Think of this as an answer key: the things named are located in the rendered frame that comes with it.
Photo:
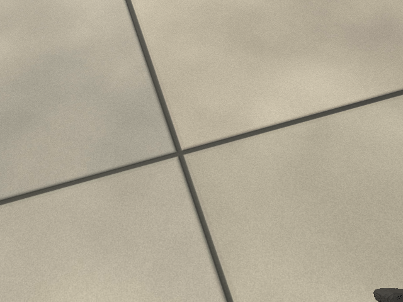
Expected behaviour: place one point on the right robot hand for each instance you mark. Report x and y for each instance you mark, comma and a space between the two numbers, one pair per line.
388, 295

